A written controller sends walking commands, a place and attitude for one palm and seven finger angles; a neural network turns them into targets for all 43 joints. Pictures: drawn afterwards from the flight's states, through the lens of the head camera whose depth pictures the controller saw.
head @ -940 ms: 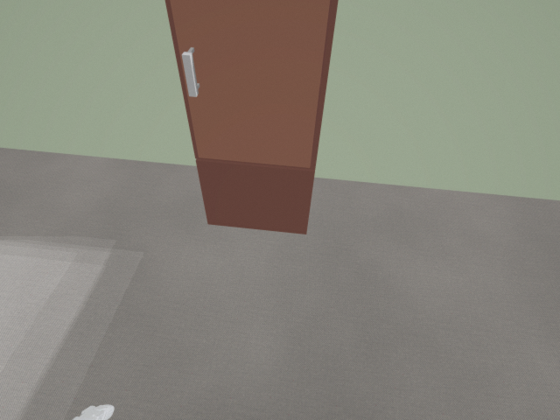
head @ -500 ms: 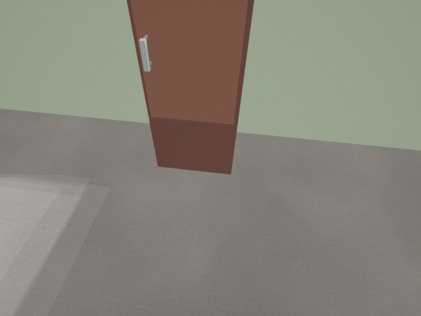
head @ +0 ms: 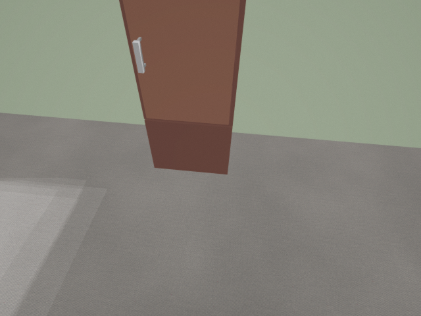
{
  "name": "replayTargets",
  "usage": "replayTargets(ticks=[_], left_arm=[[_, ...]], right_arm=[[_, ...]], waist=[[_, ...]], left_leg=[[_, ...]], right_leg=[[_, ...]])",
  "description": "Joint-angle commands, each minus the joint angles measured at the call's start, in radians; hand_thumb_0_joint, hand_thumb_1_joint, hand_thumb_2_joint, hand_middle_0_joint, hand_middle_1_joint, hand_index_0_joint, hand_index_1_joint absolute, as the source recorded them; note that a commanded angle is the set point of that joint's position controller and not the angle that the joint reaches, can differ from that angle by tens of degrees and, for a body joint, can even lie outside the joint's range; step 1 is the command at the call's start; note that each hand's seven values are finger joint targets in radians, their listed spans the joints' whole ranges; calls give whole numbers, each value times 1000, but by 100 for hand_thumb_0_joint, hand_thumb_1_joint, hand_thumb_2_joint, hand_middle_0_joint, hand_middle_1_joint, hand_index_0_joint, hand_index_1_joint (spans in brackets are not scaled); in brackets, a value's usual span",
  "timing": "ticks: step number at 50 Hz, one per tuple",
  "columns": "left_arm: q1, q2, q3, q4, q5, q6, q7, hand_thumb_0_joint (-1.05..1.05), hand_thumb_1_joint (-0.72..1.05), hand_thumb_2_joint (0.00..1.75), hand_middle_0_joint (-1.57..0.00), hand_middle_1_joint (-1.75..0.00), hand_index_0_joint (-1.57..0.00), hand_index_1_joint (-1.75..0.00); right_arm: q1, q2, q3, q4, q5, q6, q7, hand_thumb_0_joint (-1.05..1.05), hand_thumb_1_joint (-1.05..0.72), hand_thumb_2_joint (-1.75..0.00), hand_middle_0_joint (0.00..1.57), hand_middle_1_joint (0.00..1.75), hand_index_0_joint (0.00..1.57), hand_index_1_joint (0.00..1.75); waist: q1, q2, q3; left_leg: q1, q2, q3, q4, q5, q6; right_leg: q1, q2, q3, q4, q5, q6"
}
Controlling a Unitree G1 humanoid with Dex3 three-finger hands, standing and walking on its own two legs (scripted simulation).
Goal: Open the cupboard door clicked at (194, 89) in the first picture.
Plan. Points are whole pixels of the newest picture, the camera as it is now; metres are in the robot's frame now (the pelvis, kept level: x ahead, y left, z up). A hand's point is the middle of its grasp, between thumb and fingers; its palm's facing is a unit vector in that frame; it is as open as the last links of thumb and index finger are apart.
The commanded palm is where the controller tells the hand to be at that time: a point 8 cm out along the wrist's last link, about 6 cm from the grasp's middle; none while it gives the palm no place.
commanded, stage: look at it before walking up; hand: left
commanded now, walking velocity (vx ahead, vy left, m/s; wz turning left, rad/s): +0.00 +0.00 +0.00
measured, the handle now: (140, 54) +1.06 +0.35 +0.00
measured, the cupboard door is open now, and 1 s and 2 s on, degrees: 0 0 0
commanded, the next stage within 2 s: walk to a spot facing it in 0.50 s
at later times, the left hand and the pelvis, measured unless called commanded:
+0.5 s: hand out of the picture +0.07 +0.25 -0.16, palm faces -0.03 -0.94 -0.34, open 7.4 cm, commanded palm none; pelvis +0.01 +0.00 +0.00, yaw +0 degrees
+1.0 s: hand out of the picture +0.03 +0.24 -0.20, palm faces +0.17 -0.96 -0.23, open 7.4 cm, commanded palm none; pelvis -0.01 +0.03 -0.02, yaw +12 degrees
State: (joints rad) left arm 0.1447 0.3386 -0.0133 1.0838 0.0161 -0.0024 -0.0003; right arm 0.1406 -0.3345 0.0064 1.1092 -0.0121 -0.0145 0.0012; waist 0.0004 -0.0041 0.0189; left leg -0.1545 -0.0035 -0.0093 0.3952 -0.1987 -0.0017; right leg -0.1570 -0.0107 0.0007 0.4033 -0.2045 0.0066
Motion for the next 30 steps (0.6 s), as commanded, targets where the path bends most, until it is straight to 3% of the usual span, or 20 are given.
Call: replayTargets(ticks=[1, 10, 15, 30], left_arm=[[-46, 211, 47, -66, -5, -25, 12, 0, 90, 90, -20, -30, -20, -30], [-50, 209, 48, -68, -3, -23, 10, 0, 90, 90, -20, -30, -20, -30], [-45, 210, 48, -68, -4, -26, 11, 0, 90, 90, -20, -30, -20, -30], [-42, 212, 47, -59, -4, -24, 11, 0, 90, 90, -20, -30, -20, -30]], right_arm=[[-56, -209, -42, -64, 3, -20, -11, 0, -90, -90, 20, 30, 20, 30], [-61, -211, -42, -65, 3, -20, -11, 0, -90, -90, 20, 30, 20, 30], [-60, -211, -42, -66, 5, -22, -12, 0, -90, -90, 20, 30, 20, 30], [-67, -212, -39, -60, 6, -19, -13, 0, -90, -90, 20, 30, 20, 30]], waist=[[2, 4, -25], [2, 9, -25], [1, 1, -57], [3, 7, -25]], left_leg=[[-13, 116, -100, -80, 80, 31], [-6, 116, -105, -94, 60, 32], [17, 120, -101, -82, 121, 31], [17, 120, -99, -100, 105, 28]], right_leg=[[-8, -112, 105, -86, 52, -37], [-11, -108, 107, -94, 29, -35], [14, -112, 103, -87, 97, -36], [12, -112, 100, -104, 86, -33]])
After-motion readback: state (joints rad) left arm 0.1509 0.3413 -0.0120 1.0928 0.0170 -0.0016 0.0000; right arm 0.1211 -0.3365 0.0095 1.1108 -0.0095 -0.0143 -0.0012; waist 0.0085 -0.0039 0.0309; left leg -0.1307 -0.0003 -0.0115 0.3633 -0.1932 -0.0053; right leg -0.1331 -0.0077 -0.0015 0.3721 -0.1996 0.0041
